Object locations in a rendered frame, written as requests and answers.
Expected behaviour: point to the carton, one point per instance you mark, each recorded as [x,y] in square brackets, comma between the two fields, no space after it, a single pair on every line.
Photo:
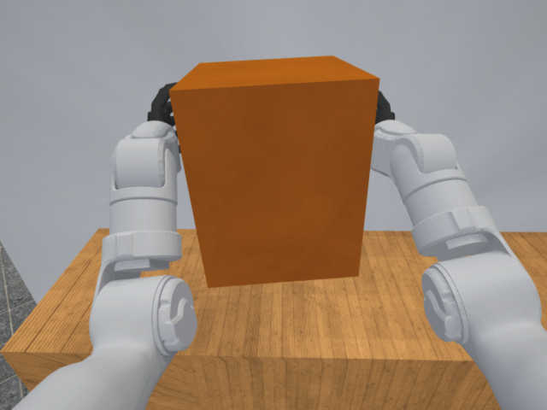
[277,157]

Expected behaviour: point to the robot right upper arm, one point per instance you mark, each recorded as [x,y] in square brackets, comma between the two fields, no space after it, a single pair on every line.
[486,303]

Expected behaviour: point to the left robot forearm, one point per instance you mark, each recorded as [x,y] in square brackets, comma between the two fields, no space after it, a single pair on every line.
[142,198]

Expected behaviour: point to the right robot forearm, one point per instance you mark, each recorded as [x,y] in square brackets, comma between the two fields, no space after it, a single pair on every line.
[448,222]

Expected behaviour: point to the robot left upper arm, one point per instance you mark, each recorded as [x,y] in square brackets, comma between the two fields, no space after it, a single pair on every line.
[137,326]

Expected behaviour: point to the right robot hand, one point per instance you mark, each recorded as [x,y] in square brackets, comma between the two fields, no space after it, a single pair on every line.
[383,111]

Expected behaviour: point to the left robot hand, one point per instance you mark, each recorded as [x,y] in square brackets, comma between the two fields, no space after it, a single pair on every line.
[161,108]

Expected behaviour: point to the pedestal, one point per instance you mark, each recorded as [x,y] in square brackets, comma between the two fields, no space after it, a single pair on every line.
[357,343]

